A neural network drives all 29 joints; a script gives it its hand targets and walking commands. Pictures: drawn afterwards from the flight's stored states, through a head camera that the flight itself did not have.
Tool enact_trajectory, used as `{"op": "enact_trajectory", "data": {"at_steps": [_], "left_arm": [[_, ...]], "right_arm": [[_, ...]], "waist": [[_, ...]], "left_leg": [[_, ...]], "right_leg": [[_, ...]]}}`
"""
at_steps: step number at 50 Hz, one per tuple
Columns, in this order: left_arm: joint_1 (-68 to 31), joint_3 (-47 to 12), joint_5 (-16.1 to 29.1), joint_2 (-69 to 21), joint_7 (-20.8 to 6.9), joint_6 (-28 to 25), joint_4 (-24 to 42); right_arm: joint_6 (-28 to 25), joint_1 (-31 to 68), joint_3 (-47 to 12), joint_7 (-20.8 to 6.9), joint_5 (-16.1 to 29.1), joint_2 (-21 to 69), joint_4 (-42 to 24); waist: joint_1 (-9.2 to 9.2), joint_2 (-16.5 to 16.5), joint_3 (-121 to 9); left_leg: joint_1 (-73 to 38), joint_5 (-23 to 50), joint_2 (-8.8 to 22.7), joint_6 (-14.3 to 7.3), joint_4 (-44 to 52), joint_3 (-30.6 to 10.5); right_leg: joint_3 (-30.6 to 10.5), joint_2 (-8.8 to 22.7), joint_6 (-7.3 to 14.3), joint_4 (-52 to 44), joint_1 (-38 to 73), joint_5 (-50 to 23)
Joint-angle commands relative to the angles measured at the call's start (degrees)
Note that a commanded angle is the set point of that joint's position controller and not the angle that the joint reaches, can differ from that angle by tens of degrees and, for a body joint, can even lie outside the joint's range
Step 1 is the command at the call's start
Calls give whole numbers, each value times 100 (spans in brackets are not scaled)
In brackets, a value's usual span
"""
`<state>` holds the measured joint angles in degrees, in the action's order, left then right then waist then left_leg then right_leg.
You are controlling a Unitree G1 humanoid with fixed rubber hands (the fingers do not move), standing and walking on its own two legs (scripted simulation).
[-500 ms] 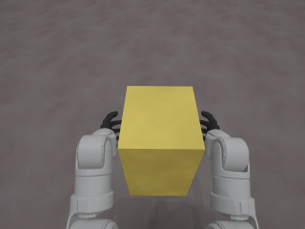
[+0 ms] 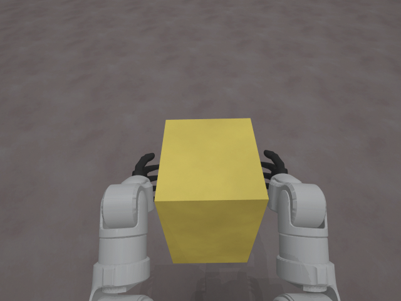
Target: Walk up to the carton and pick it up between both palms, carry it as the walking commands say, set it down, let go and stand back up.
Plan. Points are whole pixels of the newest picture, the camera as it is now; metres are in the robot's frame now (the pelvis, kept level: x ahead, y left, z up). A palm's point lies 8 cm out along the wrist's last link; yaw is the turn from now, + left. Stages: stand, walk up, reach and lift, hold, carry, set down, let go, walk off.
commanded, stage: carry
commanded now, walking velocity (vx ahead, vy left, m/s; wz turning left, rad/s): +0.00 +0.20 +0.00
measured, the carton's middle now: (209, 195) +0.31 +0.00 +0.04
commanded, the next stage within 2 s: none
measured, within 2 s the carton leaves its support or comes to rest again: neither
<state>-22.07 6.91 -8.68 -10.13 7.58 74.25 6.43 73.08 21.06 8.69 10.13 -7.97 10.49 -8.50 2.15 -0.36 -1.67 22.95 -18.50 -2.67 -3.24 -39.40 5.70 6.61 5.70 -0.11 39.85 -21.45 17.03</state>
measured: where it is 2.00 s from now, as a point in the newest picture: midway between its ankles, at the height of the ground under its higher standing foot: outside the picture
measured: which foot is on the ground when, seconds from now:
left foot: up 0.00-0.14, down 0.16-0.46, up 0.48-0.68, down 0.70-1.00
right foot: down 0.00-0.20, up 0.22-0.42, down 0.44-0.72, up 0.74-1.00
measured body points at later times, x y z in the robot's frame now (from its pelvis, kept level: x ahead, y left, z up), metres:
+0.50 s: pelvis -0.05 +0.07 +0.00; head -0.06 +0.06 +0.45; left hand +0.25 +0.21 +0.09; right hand +0.26 -0.05 +0.09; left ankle +0.00 +0.14 -0.71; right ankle -0.02 -0.03 -0.72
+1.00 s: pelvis -0.12 +0.18 +0.00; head -0.11 +0.18 +0.45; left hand +0.19 +0.32 +0.08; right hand +0.20 +0.06 +0.08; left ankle -0.05 +0.22 -0.72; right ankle -0.12 +0.07 -0.70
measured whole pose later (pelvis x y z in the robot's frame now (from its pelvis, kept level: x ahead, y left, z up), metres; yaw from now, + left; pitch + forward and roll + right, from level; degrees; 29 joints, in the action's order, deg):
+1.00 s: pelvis -0.12 +0.18 +0.00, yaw +0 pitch +1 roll -1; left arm -20.9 6.8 -8.7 -10.4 8.0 74.5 10.9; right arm 73.1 21.1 7.4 9.7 -8.0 10.5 -11.2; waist 2.3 0.1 -0.5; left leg 24.8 -14.3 -1.4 -7.5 -37.6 10.3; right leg 7.7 4.1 -3.1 51.1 -23.9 29.0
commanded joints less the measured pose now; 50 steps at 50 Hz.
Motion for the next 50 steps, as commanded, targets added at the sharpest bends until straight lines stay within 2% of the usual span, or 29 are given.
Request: {"op": "enact_trajectory", "data": {"at_steps": [1,3,6,9,10,11,12,13,14,15,18,20,21,22,23,24,25,27,33,35,36,37,38,41,44,46,48,49,50], "left_arm": [[-3979,-3754,3020,-5799,-1412,-294,1123],[-3808,-3664,2842,-5714,-1375,-234,961],[-3612,-3394,2714,-5626,-1303,-261,901],[-3466,-3429,2569,-5579,-1199,-314,1146],[-3504,-3530,2600,-5612,-1154,-355,1405],[-3774,-3738,2662,-5566,-1151,-373,1621],[-3880,-3756,2639,-5705,-1169,-342,1555],[-3816,-3771,2637,-5776,-1165,-361,1483],[-3631,-3753,2656,-5828,-1171,-352,1338],[-3797,-3832,2685,-5867,-1159,-323,1354],[-3846,-3893,2789,-5756,-1225,-247,1252],[-3901,-3877,2867,-5671,-1248,-215,1275],[-3759,-3892,2873,-5746,-1295,-217,1110],[-3783,-3845,2883,-5723,-1324,-201,1098],[-3851,-3833,2974,-5639,-1350,-226,1218],[-3830,-3822,2948,-5585,-1356,-259,1223],[-3730,-3767,2953,-5797,-1378,-275,1098],[-3958,-3768,3012,-5650,-1375,-261,1392],[-3455,-3530,2669,-5524,-1264,-240,1104],[-3438,-3508,2571,-5506,-1197,-261,1114],[-3389,-3559,2610,-5565,-1193,-272,1236],[-3564,-3663,2627,-5604,-1192,-298,1506],[-3727,-3733,2676,-5558,-1174,-319,1561],[-3705,-3901,2762,-5897,-1154,-360,1543],[-3765,-3978,2812,-5765,-1183,-264,1379],[-3854,-4103,2961,-5762,-1193,-247,1500],[-3936,-4114,3040,-5774,-1222,-229,1463],[-4238,-4201,3128,-5798,-1246,-223,1593],[-4087,-4169,3129,-5707,-1241,-246,1685]], "right_arm": [[-176,4324,-4068,-1409,2752,5850,-884],[-156,4218,-4022,-1446,2802,5907,-645],[-106,4445,-4205,-1437,3002,6000,-848],[-91,4303,-4270,-1540,3111,6129,-883],[-106,4054,-4259,-1586,3126,6087,-908],[-194,4132,-4187,-1592,3142,5917,-1053],[-188,4149,-4143,-1587,3083,6062,-929],[-179,4134,-4206,-1597,3058,6132,-940],[-186,4061,-4189,-1596,3013,6100,-956],[-184,4172,-4097,-1588,2949,5970,-1049],[-118,3776,-3928,-1584,2705,5827,-628],[-100,3749,-3820,-1526,2634,5803,-527],[-132,3707,-3864,-1492,2570,5742,-578],[-105,3898,-3984,-1479,2664,5842,-641],[-145,3931,-3969,-1430,2685,5824,-816],[-149,3800,-3982,-1435,2669,5855,-638],[-184,4258,-4138,-1400,2790,5857,-1088],[-201,4258,-4143,-1402,2874,5835,-1019],[-70,4182,-4264,-1466,3004,5865,-953],[-69,4399,-4313,-1505,3124,5949,-969],[-87,4057,-4252,-1512,3031,5957,-990],[-133,4291,-4323,-1524,3095,5924,-1233],[-176,4257,-4302,-1524,3139,5900,-1236],[-165,4079,-4122,-1581,2971,5934,-1219],[-136,3789,-3982,-1555,2770,5744,-950],[-151,3713,-3902,-1525,2749,5636,-1013],[-149,3870,-3890,-1506,2727,5684,-1028],[-186,3786,-3779,-1467,2635,5693,-928],[-175,3779,-3887,-1460,2699,5731,-1028]], "waist": [[-105,1353,-2306],[-121,918,-2217],[-165,1734,-2576],[-156,816,-3197],[-164,-377,-3116],[-222,-1468,-2907],[-228,-1557,-2836],[-231,-904,-2655],[-241,-782,-2505],[-223,-1110,-2532],[-234,-971,-2258],[-164,-1036,-2398],[-46,-703,-2410],[-10,98,-2509],[-66,1160,-2535],[-136,1636,-2424],[-87,1596,-2488],[-104,823,-2496],[-131,1714,-2554],[-167,1193,-2796],[-211,438,-2974],[-178,-1007,-2897],[-220,-1470,-2834],[-248,-793,-2530],[-268,-756,-2519],[-269,-829,-2599],[-265,-622,-2747],[-270,-944,-2702],[-268,-669,-2803]], "left_leg": [[914,-824,379,192,-1597,-942],[624,-755,472,220,-767,-868],[-297,-335,251,227,523,-306],[-1543,1320,948,120,1427,-652],[-2226,2962,1713,-140,1333,-1234],[-2264,3182,2165,-410,1495,-1646],[-2161,2917,2100,-621,1468,-1550],[-2043,2598,2069,-738,1512,-1420],[-1983,2345,1888,-706,1501,-1282],[-1929,2085,1809,-649,1564,-1268],[-1396,999,1625,-652,1692,-948],[-1285,1302,1581,-610,1534,-868],[-1112,1580,1431,-409,1259,-595],[-710,1439,1188,-159,745,-352],[192,707,769,173,-43,-225],[757,-640,426,281,-872,-540],[880,-901,397,258,-1342,-884],[1116,-805,387,290,-1623,-1040],[-244,-484,369,225,490,-353],[-1299,423,485,164,1283,-322],[-1682,794,1230,9,1756,-994],[-2214,2520,2140,-295,1639,-1822],[-2180,3043,2359,-646,1584,-1732],[-1973,1955,1898,-725,1695,-1201],[-1933,1556,1892,-722,1823,-1238],[-2044,2362,1962,-768,1625,-1097],[-1868,1696,1922,-642,1852,-1123],[-1770,1655,1901,-671,1841,-1151],[-1916,1656,2048,-596,1933,-1237]], "right_leg": [[-2996,2216,1173,-2072,1213,-1367],[-2283,1849,851,-1899,1019,-1223],[-1528,1476,513,-1326,1054,-2673],[-797,898,-33,-260,708,-2487],[-257,409,-212,229,-409,-592],[132,-42,-219,706,-1007,1592],[96,-147,-184,1331,-1030,1915],[73,-156,-164,1520,-1097,1821],[5,-126,-185,1444,-1160,1572],[7,-144,-186,1547,-1152,1320],[215,-180,-245,915,-673,903],[220,-222,-114,98,-82,601],[-20,55,13,-879,392,-188],[-648,452,129,-1472,1085,-564],[-2280,1691,452,-1833,1671,-2024],[-3167,2327,875,-1943,1650,-2758],[-3095,2252,1190,-1750,1811,-2945],[-2666,2066,1073,-1693,1794,-2436],[-1361,1512,525,-1312,1199,-2661],[-1014,1127,163,-949,576,-1943],[-551,767,-79,-203,188,-1054],[-53,220,-321,473,-875,612],[124,-122,-193,1216,-1028,2044],[-8,-104,-208,1967,-1303,1528],[8,-136,-244,1817,-1124,1343],[-58,-34,-283,1548,-1019,1178],[-33,-89,-253,1110,-581,1236],[-22,-139,-233,722,-384,1141],[-41,-116,-161,402,-235,1075]]}}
